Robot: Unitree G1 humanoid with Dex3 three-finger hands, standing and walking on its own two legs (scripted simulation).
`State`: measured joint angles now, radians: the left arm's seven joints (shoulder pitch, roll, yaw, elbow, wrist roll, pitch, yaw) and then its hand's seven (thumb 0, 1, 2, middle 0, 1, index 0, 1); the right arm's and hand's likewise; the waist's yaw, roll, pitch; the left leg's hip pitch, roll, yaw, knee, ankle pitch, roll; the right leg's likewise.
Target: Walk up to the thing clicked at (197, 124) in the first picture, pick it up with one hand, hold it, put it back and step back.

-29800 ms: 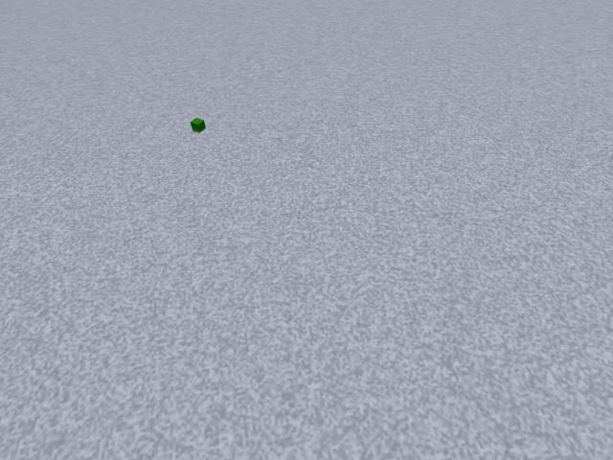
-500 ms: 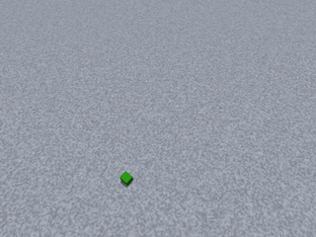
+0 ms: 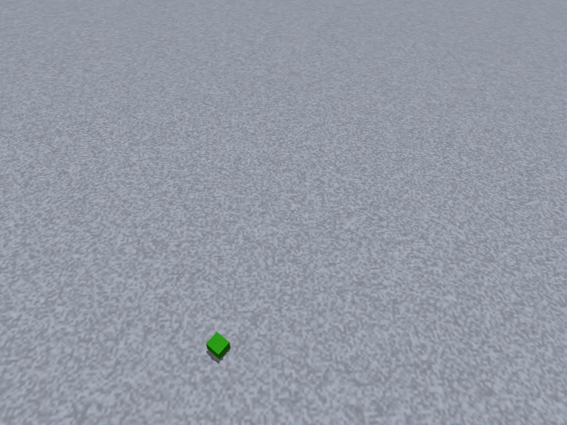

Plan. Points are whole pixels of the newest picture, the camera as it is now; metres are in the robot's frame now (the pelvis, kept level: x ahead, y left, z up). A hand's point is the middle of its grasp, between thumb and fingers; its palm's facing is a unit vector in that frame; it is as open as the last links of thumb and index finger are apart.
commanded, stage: walk up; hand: left
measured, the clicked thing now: (218, 345) +0.51 +0.21 -0.74
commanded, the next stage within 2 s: stand in 1.64 s
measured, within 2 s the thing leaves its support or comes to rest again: neither
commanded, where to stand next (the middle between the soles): +0.15 -0.05 m, yaw +3 degrees
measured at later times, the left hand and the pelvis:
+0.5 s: hand out of the picture +0.06 +0.20 -0.12, palm faces +0.07 -0.91 -0.42, open 7.4 cm; pelvis +0.05 -0.07 +0.01, yaw +3 degrees
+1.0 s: hand out of the picture +0.15 +0.23 -0.16, palm faces +0.07 -0.92 -0.39, open 7.4 cm; pelvis +0.08 -0.03 -0.01, yaw +6 degrees
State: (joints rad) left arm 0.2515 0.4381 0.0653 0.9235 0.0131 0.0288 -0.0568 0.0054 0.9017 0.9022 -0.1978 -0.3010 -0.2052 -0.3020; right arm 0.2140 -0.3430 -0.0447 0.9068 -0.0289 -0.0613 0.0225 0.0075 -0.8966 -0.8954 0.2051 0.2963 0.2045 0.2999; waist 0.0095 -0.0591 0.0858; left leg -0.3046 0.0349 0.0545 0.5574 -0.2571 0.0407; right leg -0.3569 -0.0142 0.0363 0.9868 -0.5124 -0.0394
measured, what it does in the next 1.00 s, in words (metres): steps on the spot: right foot, then left foot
